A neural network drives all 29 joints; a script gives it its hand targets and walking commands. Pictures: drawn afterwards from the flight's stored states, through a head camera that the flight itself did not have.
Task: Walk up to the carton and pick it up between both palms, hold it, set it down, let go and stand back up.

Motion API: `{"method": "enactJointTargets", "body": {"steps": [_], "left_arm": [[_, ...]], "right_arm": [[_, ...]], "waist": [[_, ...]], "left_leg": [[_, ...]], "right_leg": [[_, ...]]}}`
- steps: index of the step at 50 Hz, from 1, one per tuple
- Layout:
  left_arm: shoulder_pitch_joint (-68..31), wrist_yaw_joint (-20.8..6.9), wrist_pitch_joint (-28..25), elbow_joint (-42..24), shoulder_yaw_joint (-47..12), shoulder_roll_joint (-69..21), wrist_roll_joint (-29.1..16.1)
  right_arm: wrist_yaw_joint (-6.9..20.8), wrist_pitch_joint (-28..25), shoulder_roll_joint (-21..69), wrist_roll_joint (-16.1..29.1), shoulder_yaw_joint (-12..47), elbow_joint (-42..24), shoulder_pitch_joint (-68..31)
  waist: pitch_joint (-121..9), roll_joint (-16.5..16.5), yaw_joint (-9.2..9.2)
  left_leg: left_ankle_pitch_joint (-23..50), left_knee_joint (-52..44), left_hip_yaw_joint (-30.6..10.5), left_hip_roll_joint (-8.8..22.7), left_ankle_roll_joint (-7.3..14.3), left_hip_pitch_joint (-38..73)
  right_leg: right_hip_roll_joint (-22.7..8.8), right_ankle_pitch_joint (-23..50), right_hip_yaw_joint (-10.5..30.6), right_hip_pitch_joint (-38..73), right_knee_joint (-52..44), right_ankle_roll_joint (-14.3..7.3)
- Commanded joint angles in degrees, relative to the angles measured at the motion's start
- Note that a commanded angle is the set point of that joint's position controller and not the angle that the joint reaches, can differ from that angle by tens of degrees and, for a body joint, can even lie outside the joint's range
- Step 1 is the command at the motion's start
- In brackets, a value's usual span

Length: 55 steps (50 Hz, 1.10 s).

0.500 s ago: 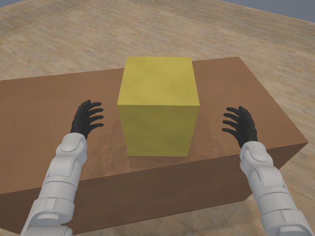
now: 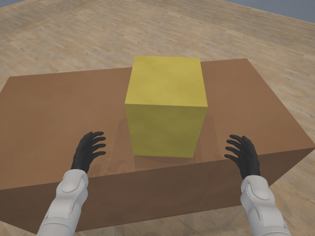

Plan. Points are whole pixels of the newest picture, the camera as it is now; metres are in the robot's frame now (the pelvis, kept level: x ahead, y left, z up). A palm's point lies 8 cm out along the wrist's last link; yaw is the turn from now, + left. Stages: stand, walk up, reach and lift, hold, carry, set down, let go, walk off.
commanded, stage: set down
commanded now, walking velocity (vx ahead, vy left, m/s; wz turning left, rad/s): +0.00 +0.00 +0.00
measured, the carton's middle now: (165, 108) +0.48 +0.01 +0.02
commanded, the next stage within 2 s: let go in 1.50 s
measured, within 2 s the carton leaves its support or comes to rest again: neither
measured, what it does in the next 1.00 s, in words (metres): stands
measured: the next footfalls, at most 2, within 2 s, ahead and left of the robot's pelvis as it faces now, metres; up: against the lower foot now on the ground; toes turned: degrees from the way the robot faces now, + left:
none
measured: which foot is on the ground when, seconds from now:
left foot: down 0.00-1.00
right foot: down 0.00-1.00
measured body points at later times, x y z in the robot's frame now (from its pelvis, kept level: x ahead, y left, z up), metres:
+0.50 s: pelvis +0.02 +0.01 +0.00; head +0.05 +0.03 +0.45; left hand +0.25 +0.23 -0.03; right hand +0.24 -0.20 -0.03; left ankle +0.02 +0.12 -0.74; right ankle +0.00 -0.10 -0.74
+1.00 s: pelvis +0.02 +0.01 +0.00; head +0.04 +0.01 +0.45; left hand +0.22 +0.23 -0.05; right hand +0.21 -0.21 -0.06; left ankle +0.02 +0.12 -0.74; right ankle +0.00 -0.10 -0.74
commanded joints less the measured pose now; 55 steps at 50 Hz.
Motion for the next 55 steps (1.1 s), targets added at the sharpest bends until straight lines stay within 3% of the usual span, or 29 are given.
{"method": "enactJointTargets", "body": {"steps": [1,2,6,7,8,9,10,12,14,18,20,23,25,26,28,30,32,35,36,39,41,44,46,47,48,49,52,54,55], "left_arm": [[-16.80,0.02,-2.47,-11.42,2.45,7.15,-0.03],[-3.34,-0.55,-1.78,-7.43,2.26,2.65,3.26],[-1.10,-1.71,-2.47,-10.96,5.35,2.66,5.77],[10.81,-1.72,-0.03,-3.35,4.70,-3.87,12.49],[5.61,-2.62,-2.85,-13.28,8.78,2.79,9.34],[-3.70,-1.70,-4.08,-14.22,7.50,4.28,8.12],[-6.58,-0.60,-5.35,-16.86,5.35,5.49,5.57],[4.70,1.39,-3.77,-8.30,3.99,-1.62,9.75],[-17.96,2.17,-9.39,-22.41,4.31,10.92,0.29],[6.71,3.66,-9.02,-11.16,1.49,-0.71,6.54],[0.53,1.72,-11.65,-19.23,3.50,8.26,2.88],[12.99,1.59,-5.37,-5.54,0.86,-3.29,9.90],[-0.80,-0.56,-8.30,-20.10,4.98,9.58,4.22],[9.83,0.20,-4.32,-6.50,2.42,0.08,9.15],[21.42,-0.24,-0.70,-6.30,3.55,-3.56,14.82],[6.04,-1.82,-4.29,-17.45,7.89,6.48,7.95],[9.40,0.51,-2.53,-11.85,3.54,0.18,11.78],[17.19,0.41,-1.38,-11.27,4.03,-1.67,13.29],[8.09,-0.47,-3.28,-15.69,6.38,4.30,10.00],[11.72,0.54,-0.27,-10.21,4.67,0.27,12.30],[8.21,0.67,-2.35,-13.81,4.86,3.01,10.15],[6.17,0.44,-1.98,-10.56,5.08,2.34,10.52],[22.54,-0.51,4.64,4.05,4.12,-7.20,19.50],[8.27,-1.31,3.44,-5.65,8.28,1.64,16.30],[9.37,-0.49,-3.27,-19.49,7.17,4.04,10.23],[7.53,-0.55,-3.11,-6.12,4.35,1.93,11.23],[10.00,0.30,3.71,5.35,4.31,-2.77,16.75],[7.38,-0.48,-0.26,-8.33,5.38,3.02,11.22],[6.71,-0.63,-2.76,-6.98,4.60,3.07,10.08]], "right_arm": [[0.74,-3.49,-6.55,0.93,-1.47,-10.95,-17.08],[1.14,-3.48,-5.02,0.18,0.17,-6.17,-4.80],[1.29,-6.77,-5.29,-0.22,0.54,-6.68,-3.03],[2.89,-6.49,-7.77,-2.59,1.07,3.90,4.56],[1.80,-9.18,-5.79,-1.15,0.87,-9.99,2.19],[1.83,-10.20,-6.92,-0.19,-0.86,-9.39,-7.41],[1.71,-10.42,-7.06,-0.46,-2.50,-9.70,-7.88],[4.09,-9.38,-7.60,-3.29,-1.32,-1.40,0.19],[1.83,-11.95,-7.22,-0.82,-5.89,-19.80,-16.37],[5.63,-12.21,-8.93,-1.36,-0.91,-0.64,2.53],[3.13,-15.15,-7.17,-0.20,-1.54,-10.14,-0.97],[5.35,-12.97,-9.46,-3.69,0.23,9.01,7.05],[2.11,-15.36,-7.27,-0.08,-0.87,-12.63,-2.35],[3.97,-13.12,-7.79,-1.33,1.98,8.82,4.66],[5.61,-11.89,-10.77,-3.08,3.16,12.23,11.54],[2.61,-15.90,-7.60,-3.23,0.48,-7.56,2.44],[4.81,-14.26,-9.59,-5.22,0.95,6.31,1.76],[5.63,-13.99,-9.77,-4.92,1.93,6.16,9.88],[4.02,-15.80,-8.11,-5.13,0.63,-4.38,3.36],[5.21,-13.58,-10.38,-6.05,0.71,6.07,4.72],[4.68,-14.65,-9.53,-5.22,-0.75,-2.92,1.16],[4.75,-12.93,-9.82,-6.61,-0.49,2.34,1.02],[7.17,-9.40,-12.85,-8.76,2.06,23.48,14.03],[5.81,-11.08,-13.45,-8.45,0.50,8.11,3.02],[4.18,-15.67,-9.17,-3.24,-1.20,-7.78,6.24],[4.10,-14.91,-8.18,-5.57,0.84,3.43,2.93],[6.74,-10.93,-11.75,-10.36,-0.43,17.51,1.88],[4.82,-13.79,-8.24,-6.37,-0.36,0.28,4.74],[4.22,-14.94,-6.89,-6.37,-0.15,1.50,4.74]], "waist": [[-14.73,3.84,-0.12],[-8.38,2.73,-0.79],[-8.44,1.35,1.13],[-0.90,3.86,-0.75],[-9.42,0.64,2.28],[-11.14,3.09,2.83],[-10.22,1.36,-0.21],[-0.61,2.25,0.31],[-13.57,1.73,1.41],[-9.71,7.09,1.32],[-16.64,4.33,1.71],[-6.12,6.47,-0.48],[-16.79,-0.01,1.71],[-6.00,5.33,0.69],[-3.87,5.46,0.78],[-12.17,-0.82,1.43],[-5.50,3.80,-0.13],[-2.98,3.29,0.19],[-9.52,0.92,0.31],[-1.55,3.21,0.29],[-5.63,1.35,1.27],[-5.89,2.76,0.55],[6.25,6.37,0.26],[-3.40,2.98,3.02],[-8.86,0.11,2.12],[-4.13,-0.73,-0.78],[0.20,4.14,0.74],[-5.19,-1.45,1.60],[-5.81,-1.91,0.58]], "left_leg": [[8.47,-2.02,-2.14,0.07,0.38,12.54],[9.89,-2.96,-3.06,0.28,-0.03,13.78],[15.43,-2.99,-1.79,-0.03,-0.35,16.12],[18.20,-4.93,-3.06,1.02,-1.55,19.77],[20.13,-2.58,-1.22,-0.32,-0.56,18.11],[17.71,-2.53,-0.55,-0.17,-0.87,16.03],[10.87,-2.87,-0.79,0.08,-1.11,13.61],[9.29,-4.90,-2.17,1.11,-0.93,13.79],[3.64,-1.70,0.66,-0.03,0.14,7.35],[15.34,-1.22,-1.29,2.25,-2.10,16.61],[15.89,1.47,0.36,0.29,-0.47,15.19],[18.88,-1.45,-1.53,1.65,-2.18,17.52],[17.98,0.88,2.20,-0.73,-0.06,13.82],[18.32,-2.29,1.18,-0.06,-1.39,14.13],[24.58,-2.14,-0.69,0.92,-2.88,19.80],[22.05,-0.32,1.88,-1.21,-1.20,16.24],[19.69,-3.31,0.51,0.83,-2.63,15.81],[22.22,-3.08,0.22,1.22,-2.37,19.84],[20.71,-1.46,1.78,0.03,-1.38,18.09],[18.97,-3.79,1.80,0.13,-2.36,15.85],[14.95,-3.65,2.94,-0.42,-0.98,13.01],[13.72,-3.68,2.45,-0.44,-1.31,13.63],[19.18,-6.32,0.70,0.56,-3.61,18.50],[19.15,-4.36,2.35,-0.17,-2.64,18.42],[18.50,-2.41,3.09,-0.85,-1.01,15.18],[12.65,-3.59,2.71,-1.22,-0.72,12.63],[10.57,-5.92,1.85,0.66,-1.99,15.50],[11.48,-4.14,3.35,-0.72,0.19,13.01],[9.91,-4.09,3.48,-0.77,0.04,11.64]], "right_leg": [[-1.62,2.88,3.98,-1.76,-5.95,1.32],[-1.21,4.80,3.56,2.15,-6.67,1.31],[-1.11,10.04,4.30,4.28,-7.31,1.23],[0.67,9.63,2.77,4.22,-7.51,0.18],[0.34,14.47,4.04,7.16,-8.01,0.84],[-0.46,11.03,4.16,4.22,-7.35,1.11],[-0.99,5.97,3.27,2.12,-6.93,1.47],[0.35,2.32,2.46,2.86,-6.50,0.74],[-1.75,2.57,3.82,-0.68,-6.01,1.55],[0.36,9.14,3.48,2.35,-4.14,-1.33],[-1.37,12.78,5.59,2.78,-4.77,0.15],[0.87,10.79,3.44,3.63,-6.23,-0.80],[-1.16,19.09,5.67,6.12,-6.18,1.54],[-1.11,19.59,5.70,5.60,-6.03,1.11],[1.78,21.58,3.36,9.27,-6.30,-0.10],[-0.46,24.63,4.35,9.31,-7.14,2.30],[0.61,17.43,2.60,6.74,-6.24,1.28],[1.69,18.19,2.19,8.87,-7.44,-0.12],[0.46,20.26,3.81,9.62,-8.17,0.78],[0.92,19.68,2.51,8.02,-7.34,0.90],[0.44,18.05,3.81,9.28,-8.35,1.14],[0.29,16.91,2.97,9.09,-7.41,1.02],[2.27,16.33,1.33,10.58,-8.76,-0.96],[1.83,16.74,1.24,9.10,-8.65,0.17],[0.00,22.33,3.08,10.49,-8.14,2.01],[-1.20,19.45,4.82,9.40,-8.48,2.10],[1.43,7.51,1.06,6.25,-8.86,0.17],[-0.30,14.25,2.75,8.23,-8.56,1.54],[-1.08,14.80,3.36,9.00,-8.06,1.94]]}}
